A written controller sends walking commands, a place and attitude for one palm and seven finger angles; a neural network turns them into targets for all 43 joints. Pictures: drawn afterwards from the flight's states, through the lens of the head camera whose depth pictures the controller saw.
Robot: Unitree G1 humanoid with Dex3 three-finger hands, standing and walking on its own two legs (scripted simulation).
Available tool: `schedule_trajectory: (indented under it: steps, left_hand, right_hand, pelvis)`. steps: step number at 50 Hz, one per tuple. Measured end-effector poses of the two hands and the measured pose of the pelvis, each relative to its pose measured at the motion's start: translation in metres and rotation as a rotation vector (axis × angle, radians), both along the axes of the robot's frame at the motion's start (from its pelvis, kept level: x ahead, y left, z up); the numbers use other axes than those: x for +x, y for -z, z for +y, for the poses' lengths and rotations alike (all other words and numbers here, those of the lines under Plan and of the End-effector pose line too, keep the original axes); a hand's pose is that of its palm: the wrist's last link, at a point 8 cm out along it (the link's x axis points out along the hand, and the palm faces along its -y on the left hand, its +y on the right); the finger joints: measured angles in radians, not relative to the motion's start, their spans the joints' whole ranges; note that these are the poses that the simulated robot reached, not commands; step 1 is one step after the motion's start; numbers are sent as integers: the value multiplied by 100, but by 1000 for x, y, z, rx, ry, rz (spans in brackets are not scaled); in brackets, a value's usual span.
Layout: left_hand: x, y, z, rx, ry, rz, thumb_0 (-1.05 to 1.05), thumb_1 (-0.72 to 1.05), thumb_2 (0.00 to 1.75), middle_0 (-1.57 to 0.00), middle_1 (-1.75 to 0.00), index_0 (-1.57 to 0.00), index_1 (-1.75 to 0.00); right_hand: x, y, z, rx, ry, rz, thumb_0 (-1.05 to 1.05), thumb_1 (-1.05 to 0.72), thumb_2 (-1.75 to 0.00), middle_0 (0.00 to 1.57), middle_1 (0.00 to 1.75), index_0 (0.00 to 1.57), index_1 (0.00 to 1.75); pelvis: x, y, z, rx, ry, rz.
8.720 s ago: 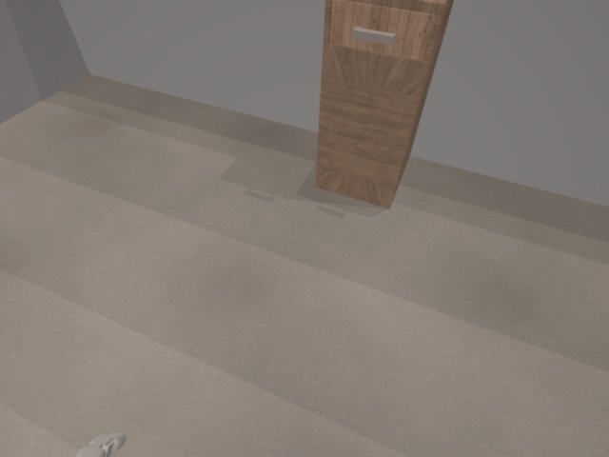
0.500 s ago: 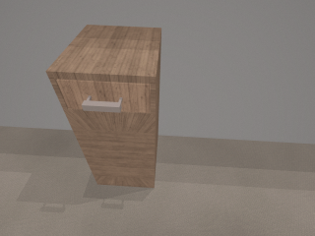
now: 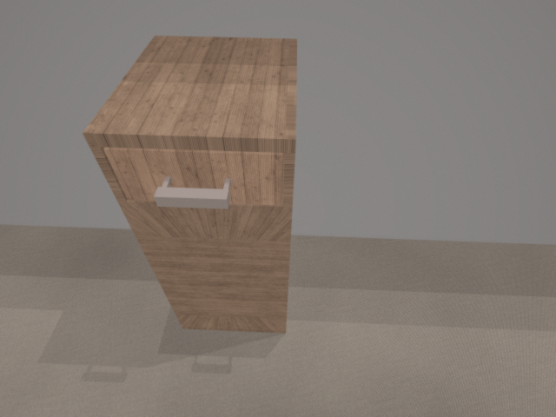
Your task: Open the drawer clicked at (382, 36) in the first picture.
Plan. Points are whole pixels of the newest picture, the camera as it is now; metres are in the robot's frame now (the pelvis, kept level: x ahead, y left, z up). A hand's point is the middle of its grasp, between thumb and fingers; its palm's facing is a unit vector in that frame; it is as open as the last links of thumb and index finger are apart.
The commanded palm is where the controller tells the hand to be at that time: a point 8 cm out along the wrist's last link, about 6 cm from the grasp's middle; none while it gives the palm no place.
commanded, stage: come to a stop and stand still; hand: left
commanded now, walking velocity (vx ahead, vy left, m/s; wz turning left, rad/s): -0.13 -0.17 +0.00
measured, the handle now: (195, 189) +0.52 +0.19 +0.01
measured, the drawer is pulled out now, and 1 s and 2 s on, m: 0.00 0.00 0.00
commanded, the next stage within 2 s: look again from close up in 1.74 s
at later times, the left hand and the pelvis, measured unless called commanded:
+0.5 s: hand out of the picture +0.09 +0.12 -0.15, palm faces -0.04 -0.97 -0.23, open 7.3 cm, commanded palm none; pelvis +0.00 -0.04 +0.00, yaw -2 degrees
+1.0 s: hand out of the picture +0.00 +0.07 -0.16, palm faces +0.01 -0.98 -0.20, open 7.3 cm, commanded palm none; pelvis +0.01 -0.09 +0.01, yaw +0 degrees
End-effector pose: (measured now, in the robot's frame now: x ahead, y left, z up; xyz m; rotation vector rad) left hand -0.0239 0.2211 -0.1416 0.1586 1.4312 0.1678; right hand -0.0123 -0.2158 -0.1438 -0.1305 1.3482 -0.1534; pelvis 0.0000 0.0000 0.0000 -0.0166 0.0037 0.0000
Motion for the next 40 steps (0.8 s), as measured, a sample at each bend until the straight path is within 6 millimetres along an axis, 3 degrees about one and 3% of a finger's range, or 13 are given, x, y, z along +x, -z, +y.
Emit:
schedule_trajectory:
  steps: [8, 13, 17, 25, 31, 40]
  left_hand:
    - [64, -16, 21, 79, 40, -105, 0, 91, 90, -20, -30, -20, -30]
    - [97, -23, 11, 90, 79, -177, 0, 91, 90, -19, -30, -20, -30]
    - [110, -22, -6, 86, 101, -231, 0, 91, 90, -19, -30, -20, -30]
    - [103, -18, -51, 16, 108, -221, 0, 93, 90, -20, -30, -20, -30]
    - [91, -19, -61, 22, 87, -209, -1, 95, 90, -20, -30, -21, -30]
    - [49, -19, -72, 38, 56, -91, -1, 94, 90, -20, -30, -20, -30]
  right_hand:
    - [13, 9, 6, 19, 32, 4, 1, -93, -90, 20, 30, 20, 30]
    - [13, 12, -8, 19, 43, 5, 1, -92, -90, 20, 30, 20, 30]
    - [14, 17, -25, 23, 43, 4, 0, -91, -90, 20, 30, 20, 30]
    - [15, 7, -49, 25, 39, -7, 0, -91, -90, 19, 30, 20, 30]
    - [11, 3, -61, 29, 15, 21, 0, -91, -90, 19, 30, 20, 30]
    - [2, 4, -77, 42, 8, 72, 0, -91, -90, 19, 30, 20, 30]
  pelvis:
    - [8, -1, 2, 19, 23, -3]
    - [4, -1, -7, 23, 34, 1]
    - [2, 4, -21, 37, 41, 4]
    - [2, -3, -44, 38, 28, -3]
    - [2, -7, -61, 37, 21, -10]
    - [5, -9, -79, 34, 14, -13]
